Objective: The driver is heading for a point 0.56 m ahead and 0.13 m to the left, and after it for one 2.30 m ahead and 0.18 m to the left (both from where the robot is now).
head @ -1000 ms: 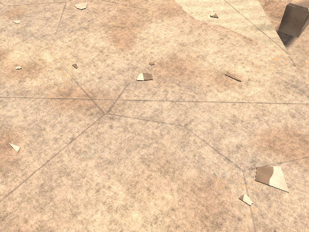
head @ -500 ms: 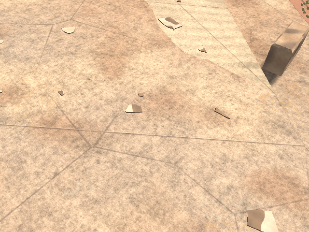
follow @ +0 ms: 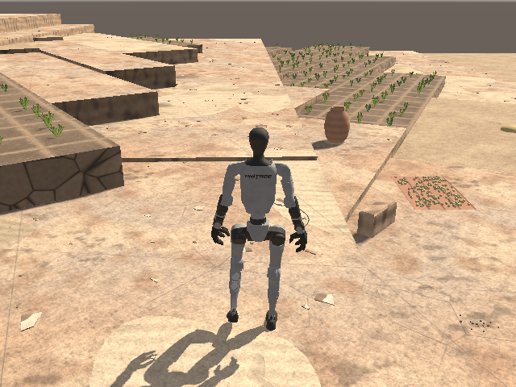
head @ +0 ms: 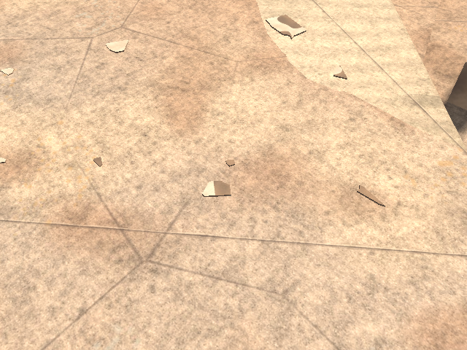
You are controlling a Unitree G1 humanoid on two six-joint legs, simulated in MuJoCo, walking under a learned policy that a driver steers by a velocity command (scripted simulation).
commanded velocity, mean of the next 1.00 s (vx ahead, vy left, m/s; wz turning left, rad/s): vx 0.20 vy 0.00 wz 0.39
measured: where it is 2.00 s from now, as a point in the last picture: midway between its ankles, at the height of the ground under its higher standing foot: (193, 330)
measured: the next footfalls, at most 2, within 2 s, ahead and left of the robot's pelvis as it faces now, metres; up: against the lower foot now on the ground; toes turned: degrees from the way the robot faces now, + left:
left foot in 0.32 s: +0.30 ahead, +0.13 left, +0.00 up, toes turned +10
right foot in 0.80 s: +0.33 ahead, -0.09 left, +0.00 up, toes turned +25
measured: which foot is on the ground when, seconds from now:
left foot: up 0.00-0.30, down 0.32-0.80, up 0.82-1.00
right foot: down 0.00-0.32, up 0.34-0.78, down 0.80-1.00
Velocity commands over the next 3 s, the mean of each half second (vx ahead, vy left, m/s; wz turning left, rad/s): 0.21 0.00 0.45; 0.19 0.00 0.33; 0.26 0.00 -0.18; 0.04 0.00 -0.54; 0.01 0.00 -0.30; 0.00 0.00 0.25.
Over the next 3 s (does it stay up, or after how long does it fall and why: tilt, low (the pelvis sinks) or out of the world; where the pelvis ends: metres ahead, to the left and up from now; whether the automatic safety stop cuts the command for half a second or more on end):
stays up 0.50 0.16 -0.02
